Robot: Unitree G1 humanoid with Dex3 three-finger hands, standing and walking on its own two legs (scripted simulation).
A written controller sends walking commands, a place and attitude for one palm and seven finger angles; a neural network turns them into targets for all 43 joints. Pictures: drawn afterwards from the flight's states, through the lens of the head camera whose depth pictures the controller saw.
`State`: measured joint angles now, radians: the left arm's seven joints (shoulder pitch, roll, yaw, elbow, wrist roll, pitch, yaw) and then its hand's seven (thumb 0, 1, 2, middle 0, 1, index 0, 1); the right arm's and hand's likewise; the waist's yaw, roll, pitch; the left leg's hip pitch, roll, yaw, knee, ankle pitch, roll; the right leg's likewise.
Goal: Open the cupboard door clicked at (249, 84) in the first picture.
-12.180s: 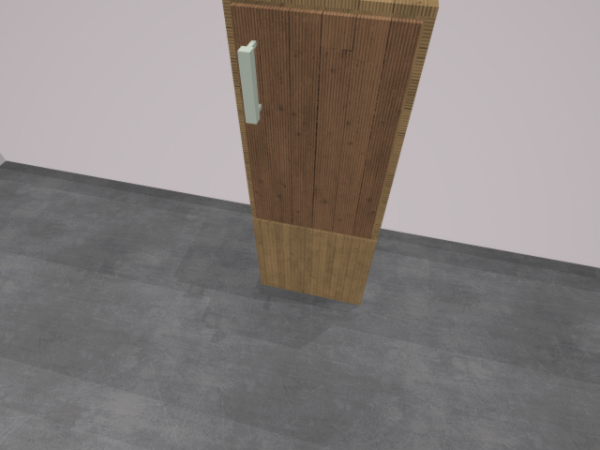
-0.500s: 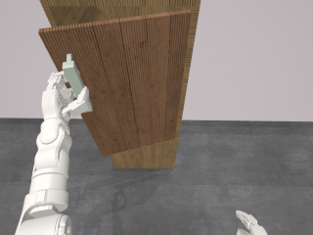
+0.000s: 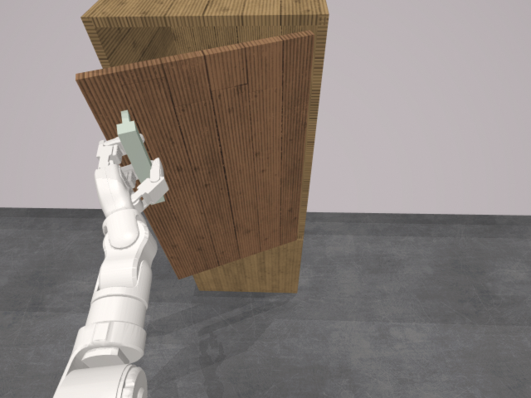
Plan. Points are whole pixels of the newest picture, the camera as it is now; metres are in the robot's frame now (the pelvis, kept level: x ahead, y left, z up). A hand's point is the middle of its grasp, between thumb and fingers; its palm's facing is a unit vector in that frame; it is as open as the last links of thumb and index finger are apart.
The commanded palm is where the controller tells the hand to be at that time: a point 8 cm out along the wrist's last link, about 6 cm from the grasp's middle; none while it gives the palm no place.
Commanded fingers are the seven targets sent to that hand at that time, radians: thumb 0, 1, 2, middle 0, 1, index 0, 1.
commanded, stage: pull the door open along its arc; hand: left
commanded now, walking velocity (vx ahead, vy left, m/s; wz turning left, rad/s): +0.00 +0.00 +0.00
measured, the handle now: (141, 158) +0.46 +0.22 +0.12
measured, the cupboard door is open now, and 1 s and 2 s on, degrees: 23 49 51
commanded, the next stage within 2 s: open thumb and fingers to let go in 0.32 s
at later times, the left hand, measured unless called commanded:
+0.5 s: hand (210, 240) +0.29 +0.08 +0.13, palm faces +0.36 -0.93 +0.00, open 7.2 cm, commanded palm +0.25 +0.12 +0.12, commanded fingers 0.00 0.55 0.75 -0.38 -1.31 -0.38 -1.31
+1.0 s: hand (216, 231) +0.31 +0.08 +0.13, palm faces +0.37 -0.93 -0.01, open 13.4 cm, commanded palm +0.26 +0.12 +0.12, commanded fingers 0.00 -0.50 0.30 -0.23 -0.80 -0.23 -0.80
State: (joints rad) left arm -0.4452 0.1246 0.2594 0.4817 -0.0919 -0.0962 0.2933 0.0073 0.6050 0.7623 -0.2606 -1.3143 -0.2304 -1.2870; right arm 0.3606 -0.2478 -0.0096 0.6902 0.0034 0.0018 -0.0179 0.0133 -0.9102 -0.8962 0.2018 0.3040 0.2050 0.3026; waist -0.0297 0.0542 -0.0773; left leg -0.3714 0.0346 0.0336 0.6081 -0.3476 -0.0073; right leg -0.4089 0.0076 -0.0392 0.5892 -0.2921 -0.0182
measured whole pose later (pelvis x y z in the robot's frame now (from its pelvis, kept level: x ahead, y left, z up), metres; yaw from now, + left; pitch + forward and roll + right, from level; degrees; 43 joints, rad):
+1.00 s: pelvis -0.03 -0.01 +0.01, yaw +2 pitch -2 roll +0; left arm -0.19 -0.11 -0.13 0.13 0.02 0.11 0.52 0.00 -0.37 0.35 -0.29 -1.15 -0.28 -1.15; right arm 0.18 -0.19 0.02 0.68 -0.03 0.08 -0.04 0.02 -0.91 -0.90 0.20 0.30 0.20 0.30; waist 0.01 0.05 -0.01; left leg -0.22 0.02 0.00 0.55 -0.29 -0.02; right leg -0.24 -0.01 -0.08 0.54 -0.26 -0.03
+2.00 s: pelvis -0.01 +0.00 +0.00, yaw +1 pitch -2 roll +0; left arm 0.16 0.11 -0.10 -0.21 -0.11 0.08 -0.02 -0.01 -0.50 0.30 -0.16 -0.32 -0.15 -0.31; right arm 0.19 -0.21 0.07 0.54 0.02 -0.01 -0.02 0.02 -0.91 -0.90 0.20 0.30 0.20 0.30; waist 0.02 0.04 -0.01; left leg -0.21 0.01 0.02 0.57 -0.33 -0.01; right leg -0.26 -0.01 -0.05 0.59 -0.30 -0.02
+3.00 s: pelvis -0.02 +0.01 +0.00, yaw +3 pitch -2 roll -1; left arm 0.39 0.24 0.16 -0.37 -0.27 0.04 -0.25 -0.01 -0.50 0.30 -0.15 -0.30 -0.15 -0.30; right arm 0.23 -0.23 0.09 0.57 0.04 -0.23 -0.07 0.02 -0.91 -0.90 0.20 0.30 0.21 0.30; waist 0.05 0.06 -0.02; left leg -0.25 0.00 -0.01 0.64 -0.35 0.01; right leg -0.27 -0.02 -0.07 0.60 -0.30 0.00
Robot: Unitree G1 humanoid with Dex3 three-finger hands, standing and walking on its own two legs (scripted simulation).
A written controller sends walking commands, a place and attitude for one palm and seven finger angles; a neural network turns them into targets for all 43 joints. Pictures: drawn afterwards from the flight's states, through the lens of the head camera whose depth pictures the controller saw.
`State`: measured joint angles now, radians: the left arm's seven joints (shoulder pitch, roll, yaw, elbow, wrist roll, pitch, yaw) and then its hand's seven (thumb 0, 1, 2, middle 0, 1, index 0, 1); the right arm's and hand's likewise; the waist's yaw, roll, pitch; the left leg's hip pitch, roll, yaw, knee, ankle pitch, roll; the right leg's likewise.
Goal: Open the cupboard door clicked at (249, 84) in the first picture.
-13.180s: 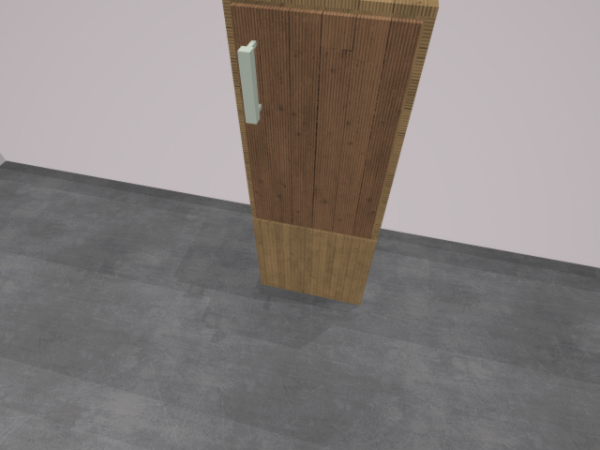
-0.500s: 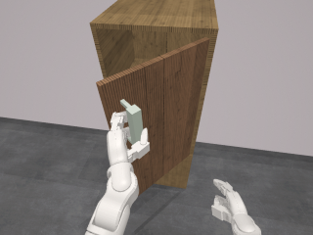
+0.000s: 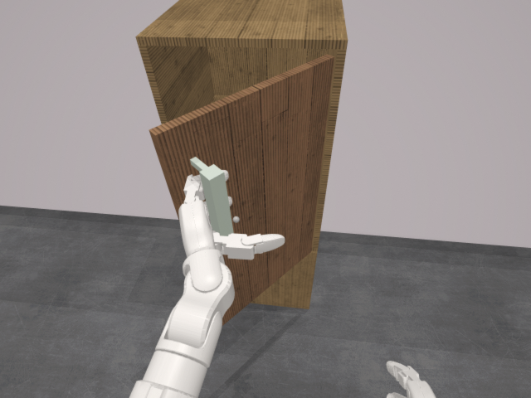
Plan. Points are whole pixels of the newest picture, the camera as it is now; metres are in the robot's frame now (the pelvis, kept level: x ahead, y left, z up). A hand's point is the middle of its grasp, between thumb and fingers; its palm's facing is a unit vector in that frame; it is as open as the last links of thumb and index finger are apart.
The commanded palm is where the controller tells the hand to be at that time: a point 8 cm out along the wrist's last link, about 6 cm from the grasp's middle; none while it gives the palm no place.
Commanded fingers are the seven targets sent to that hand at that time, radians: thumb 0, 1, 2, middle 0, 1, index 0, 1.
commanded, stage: open thumb and fingers to let go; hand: left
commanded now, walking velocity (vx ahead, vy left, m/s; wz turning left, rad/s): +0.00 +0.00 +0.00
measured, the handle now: (211, 203) +0.38 +0.12 +0.12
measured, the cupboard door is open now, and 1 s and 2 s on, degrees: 49 51 51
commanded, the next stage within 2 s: slide the hand sideways off the handle in 0.24 s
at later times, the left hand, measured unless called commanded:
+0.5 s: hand (224, 233) +0.32 +0.09 +0.12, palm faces -0.03 -0.99 -0.12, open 15.9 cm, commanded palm +0.29 +0.11 +0.11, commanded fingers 0.00 -0.50 0.30 -0.15 -0.30 -0.15 -0.30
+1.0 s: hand (214, 257) +0.28 +0.09 +0.11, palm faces -0.09 -1.00 -0.04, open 16.3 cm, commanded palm +0.25 +0.16 +0.11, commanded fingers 0.00 -0.50 0.30 -0.15 -0.30 -0.15 -0.30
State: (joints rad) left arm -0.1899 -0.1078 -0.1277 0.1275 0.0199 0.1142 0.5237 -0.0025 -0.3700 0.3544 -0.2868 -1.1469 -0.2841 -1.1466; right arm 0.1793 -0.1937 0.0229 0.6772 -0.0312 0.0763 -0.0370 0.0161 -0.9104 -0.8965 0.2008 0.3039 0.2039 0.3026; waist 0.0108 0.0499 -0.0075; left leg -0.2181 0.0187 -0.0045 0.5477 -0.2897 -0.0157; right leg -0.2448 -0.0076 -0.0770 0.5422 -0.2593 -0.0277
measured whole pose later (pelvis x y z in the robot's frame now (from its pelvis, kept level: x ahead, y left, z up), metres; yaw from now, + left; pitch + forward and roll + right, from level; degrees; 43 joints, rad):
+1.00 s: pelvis +0.02 +0.01 +0.00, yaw -1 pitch -2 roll +0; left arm 0.16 0.11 -0.10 -0.21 -0.11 0.08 -0.02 -0.01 -0.50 0.30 -0.16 -0.32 -0.15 -0.31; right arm 0.19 -0.21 0.07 0.54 0.02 -0.01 -0.02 0.02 -0.91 -0.90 0.20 0.30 0.20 0.30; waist 0.02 0.04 -0.01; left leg -0.21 0.01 0.02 0.57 -0.33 -0.01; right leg -0.26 -0.01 -0.05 0.59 -0.30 -0.02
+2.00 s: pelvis +0.01 +0.02 -0.01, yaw +0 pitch -2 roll -1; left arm 0.39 0.24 0.16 -0.37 -0.27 0.04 -0.25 -0.01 -0.50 0.30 -0.15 -0.30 -0.15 -0.30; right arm 0.23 -0.23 0.09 0.57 0.04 -0.23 -0.07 0.02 -0.91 -0.90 0.20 0.30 0.21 0.30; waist 0.05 0.06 -0.02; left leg -0.25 0.00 -0.01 0.64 -0.35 0.01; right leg -0.27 -0.02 -0.07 0.60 -0.30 0.00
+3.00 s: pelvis +0.04 +0.02 +0.01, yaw -1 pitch -4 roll -1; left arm 0.43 0.32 0.34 -0.35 -0.05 -0.09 0.11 0.01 0.81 0.86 -0.20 -0.30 -0.20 -0.30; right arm 0.17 -0.23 0.02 0.65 -0.01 -0.09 -0.07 0.02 -0.91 -0.90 0.20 0.30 0.21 0.30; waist 0.08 0.07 0.04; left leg -0.04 0.02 0.02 0.38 -0.27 0.00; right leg -0.07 0.00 -0.05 0.36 -0.22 0.00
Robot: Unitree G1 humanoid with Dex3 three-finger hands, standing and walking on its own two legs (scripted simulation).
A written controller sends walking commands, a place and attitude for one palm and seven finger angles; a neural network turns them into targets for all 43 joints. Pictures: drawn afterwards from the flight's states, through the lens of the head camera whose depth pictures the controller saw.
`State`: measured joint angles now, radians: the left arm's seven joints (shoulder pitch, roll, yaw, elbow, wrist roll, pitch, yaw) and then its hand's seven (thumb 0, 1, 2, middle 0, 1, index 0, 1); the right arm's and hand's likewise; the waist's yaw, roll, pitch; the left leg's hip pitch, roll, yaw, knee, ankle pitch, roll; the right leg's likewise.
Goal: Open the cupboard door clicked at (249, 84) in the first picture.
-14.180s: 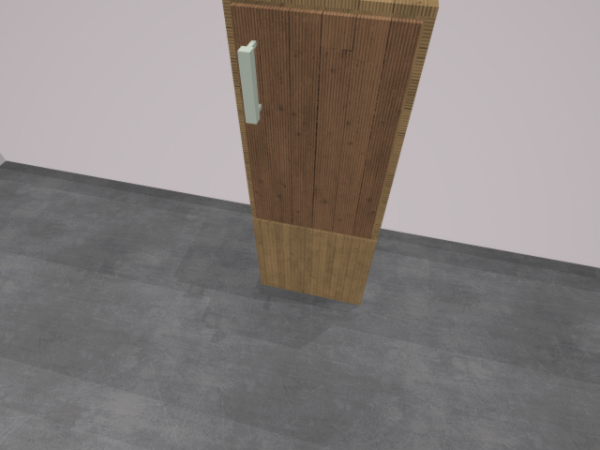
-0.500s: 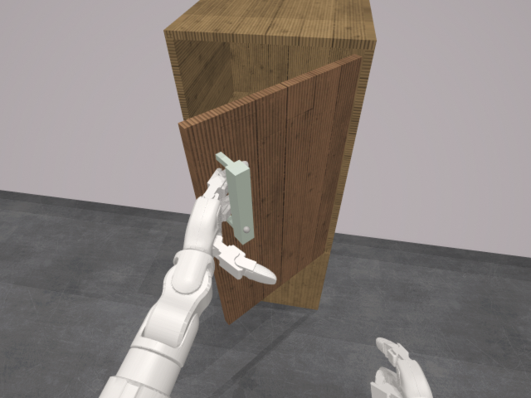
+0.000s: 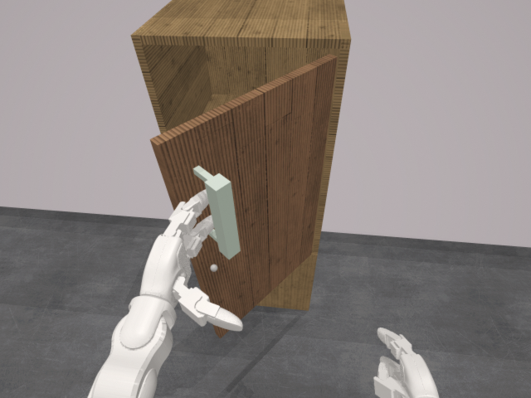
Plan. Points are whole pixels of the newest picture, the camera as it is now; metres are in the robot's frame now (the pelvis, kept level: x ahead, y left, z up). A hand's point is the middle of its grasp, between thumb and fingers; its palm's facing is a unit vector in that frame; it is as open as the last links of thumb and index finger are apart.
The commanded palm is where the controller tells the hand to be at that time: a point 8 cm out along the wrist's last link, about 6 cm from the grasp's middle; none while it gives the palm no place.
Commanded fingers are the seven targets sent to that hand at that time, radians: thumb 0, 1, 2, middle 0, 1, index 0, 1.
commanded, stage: slide the hand sideways off the handle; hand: left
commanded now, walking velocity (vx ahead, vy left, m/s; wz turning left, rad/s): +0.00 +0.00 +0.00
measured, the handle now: (215, 213) +0.35 +0.11 +0.12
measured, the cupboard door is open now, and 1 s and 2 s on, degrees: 51 51 51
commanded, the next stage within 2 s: draw the hand back to the body in 0.54 s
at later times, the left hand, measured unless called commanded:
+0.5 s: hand (154, 305) +0.20 +0.16 +0.11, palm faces +0.00 -1.00 -0.07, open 16.3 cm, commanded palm +0.17 +0.21 +0.12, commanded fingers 0.00 -0.50 0.30 -0.15 -0.30 -0.15 -0.30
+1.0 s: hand (119, 310) +0.19 +0.19 +0.13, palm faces +0.00 -1.00 -0.08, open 16.3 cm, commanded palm +0.15 +0.24 +0.14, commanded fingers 0.00 -0.50 0.30 -0.15 -0.30 -0.15 -0.30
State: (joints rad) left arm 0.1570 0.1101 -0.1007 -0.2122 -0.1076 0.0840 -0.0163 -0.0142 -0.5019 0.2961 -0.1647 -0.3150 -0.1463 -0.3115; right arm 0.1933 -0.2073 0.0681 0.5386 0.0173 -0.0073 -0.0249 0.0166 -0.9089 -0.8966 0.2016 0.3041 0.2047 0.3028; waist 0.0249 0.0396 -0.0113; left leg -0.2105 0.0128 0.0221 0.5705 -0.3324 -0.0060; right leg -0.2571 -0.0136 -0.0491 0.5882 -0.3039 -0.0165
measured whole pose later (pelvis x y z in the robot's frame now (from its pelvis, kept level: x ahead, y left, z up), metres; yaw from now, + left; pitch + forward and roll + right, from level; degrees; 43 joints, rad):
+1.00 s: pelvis -0.01 +0.01 +0.00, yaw +2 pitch -2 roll -1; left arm 0.39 0.24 0.16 -0.37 -0.27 0.04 -0.25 -0.01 -0.50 0.30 -0.15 -0.30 -0.15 -0.30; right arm 0.23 -0.23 0.09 0.57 0.04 -0.23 -0.07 0.02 -0.91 -0.90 0.20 0.30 0.21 0.30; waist 0.05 0.06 -0.02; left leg -0.25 0.00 -0.01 0.64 -0.35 0.01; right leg -0.27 -0.02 -0.07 0.60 -0.30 0.00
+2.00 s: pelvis +0.02 +0.01 +0.01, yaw +0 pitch -4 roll -1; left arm 0.43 0.32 0.34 -0.35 -0.05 -0.09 0.11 0.01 0.81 0.86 -0.20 -0.30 -0.20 -0.30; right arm 0.17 -0.23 0.02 0.65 -0.01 -0.09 -0.07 0.02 -0.91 -0.90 0.20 0.30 0.21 0.30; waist 0.08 0.07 0.04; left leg -0.04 0.02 0.02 0.38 -0.27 0.00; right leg -0.07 0.00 -0.05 0.36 -0.22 0.00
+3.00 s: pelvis -0.08 +0.03 -0.01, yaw +0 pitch +0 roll -1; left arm 0.54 0.40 0.44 -0.53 -0.01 -0.22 0.15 0.01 0.89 0.89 -0.21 -0.31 -0.21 -0.30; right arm 0.20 -0.22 0.00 0.54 0.01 -0.05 -0.08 0.01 -0.91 -0.90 0.20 0.30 0.21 0.30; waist 0.01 0.00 0.06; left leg -0.40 -0.01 0.04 0.64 -0.26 0.04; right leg -0.40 -0.03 -0.03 0.56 -0.15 0.02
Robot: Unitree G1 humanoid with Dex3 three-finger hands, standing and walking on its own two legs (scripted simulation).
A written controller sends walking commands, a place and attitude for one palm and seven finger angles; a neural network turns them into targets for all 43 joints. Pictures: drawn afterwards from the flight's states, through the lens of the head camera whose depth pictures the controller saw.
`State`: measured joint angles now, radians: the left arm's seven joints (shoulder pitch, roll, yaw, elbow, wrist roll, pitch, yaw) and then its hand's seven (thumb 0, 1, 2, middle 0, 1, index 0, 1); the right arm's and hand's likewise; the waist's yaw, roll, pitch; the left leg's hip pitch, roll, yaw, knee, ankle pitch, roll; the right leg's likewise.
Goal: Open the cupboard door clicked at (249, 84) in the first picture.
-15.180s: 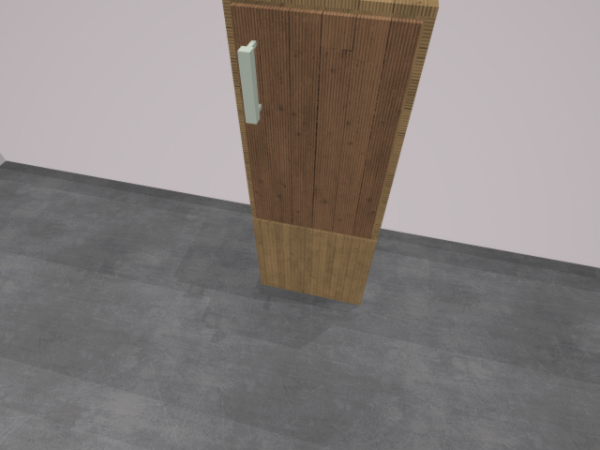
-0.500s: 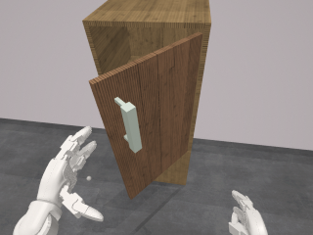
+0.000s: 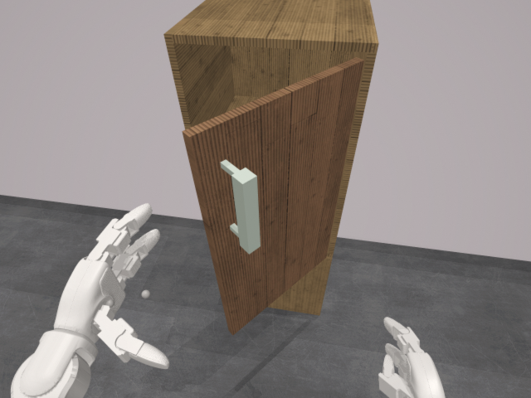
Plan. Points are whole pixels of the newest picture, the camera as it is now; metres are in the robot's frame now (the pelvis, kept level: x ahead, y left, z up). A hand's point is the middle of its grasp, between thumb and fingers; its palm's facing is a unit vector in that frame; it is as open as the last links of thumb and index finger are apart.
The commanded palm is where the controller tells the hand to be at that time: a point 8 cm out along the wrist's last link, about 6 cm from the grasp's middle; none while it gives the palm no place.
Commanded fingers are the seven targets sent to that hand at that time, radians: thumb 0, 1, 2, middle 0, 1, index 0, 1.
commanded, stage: draw the hand back to the body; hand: left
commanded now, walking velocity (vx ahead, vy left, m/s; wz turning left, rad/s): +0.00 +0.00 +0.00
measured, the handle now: (239, 207) +0.36 +0.09 +0.12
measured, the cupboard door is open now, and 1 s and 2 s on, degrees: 51 51 51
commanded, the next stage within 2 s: step back with the hand held close in 1.22 s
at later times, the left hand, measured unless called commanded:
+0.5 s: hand (98, 276) +0.21 +0.23 +0.15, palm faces +0.35 -0.87 -0.36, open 13.3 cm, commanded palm +0.16 +0.27 +0.17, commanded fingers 0.00 0.34 0.66 -0.18 -0.30 -0.18 -0.30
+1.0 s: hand (75, 252) +0.23 +0.26 +0.17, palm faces +0.45 -0.80 -0.40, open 7.8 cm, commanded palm +0.18 +0.29 +0.18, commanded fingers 0.00 0.90 0.90 -0.20 -0.30 -0.20 -0.30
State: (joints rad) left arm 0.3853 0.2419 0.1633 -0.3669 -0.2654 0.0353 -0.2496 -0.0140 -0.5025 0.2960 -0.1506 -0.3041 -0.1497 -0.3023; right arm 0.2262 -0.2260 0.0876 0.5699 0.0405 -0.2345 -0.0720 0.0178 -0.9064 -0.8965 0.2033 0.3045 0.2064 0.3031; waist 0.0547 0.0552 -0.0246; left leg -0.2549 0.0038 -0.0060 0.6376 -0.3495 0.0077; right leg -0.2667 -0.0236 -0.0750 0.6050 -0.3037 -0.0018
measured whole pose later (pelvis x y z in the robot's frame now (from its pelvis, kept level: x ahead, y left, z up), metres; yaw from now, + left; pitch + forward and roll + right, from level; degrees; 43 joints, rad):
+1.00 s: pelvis +0.03 +0.00 +0.02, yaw -2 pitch -4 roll -1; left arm 0.43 0.32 0.34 -0.35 -0.05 -0.09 0.11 0.01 0.81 0.86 -0.20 -0.30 -0.20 -0.30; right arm 0.17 -0.23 0.02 0.65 -0.01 -0.09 -0.07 0.02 -0.91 -0.90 0.20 0.30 0.21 0.30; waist 0.08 0.07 0.04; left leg -0.04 0.02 0.02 0.38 -0.27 0.00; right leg -0.07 0.00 -0.05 0.36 -0.22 0.00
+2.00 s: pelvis -0.07 +0.02 +0.00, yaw -2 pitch +0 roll -1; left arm 0.54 0.40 0.44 -0.53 -0.01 -0.22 0.15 0.01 0.89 0.89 -0.21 -0.31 -0.21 -0.30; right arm 0.20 -0.22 0.00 0.54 0.01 -0.05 -0.08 0.01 -0.91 -0.90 0.20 0.30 0.21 0.30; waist 0.01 0.00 0.06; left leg -0.40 -0.01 0.04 0.64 -0.26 0.04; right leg -0.40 -0.03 -0.03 0.56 -0.15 0.02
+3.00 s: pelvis -0.26 +0.03 +0.01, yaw -2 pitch +1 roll -1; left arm 0.55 0.42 0.40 -0.50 -0.04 -0.19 0.14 0.01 0.88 0.89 -0.21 -0.31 -0.21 -0.30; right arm 0.29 -0.21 0.02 0.69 0.00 -0.09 -0.08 0.01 -0.91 -0.90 0.21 0.30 0.21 0.30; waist 0.02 -0.04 -0.08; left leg -0.44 0.02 0.04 0.75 -0.29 0.00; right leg -0.11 0.01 -0.03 0.45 -0.36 -0.01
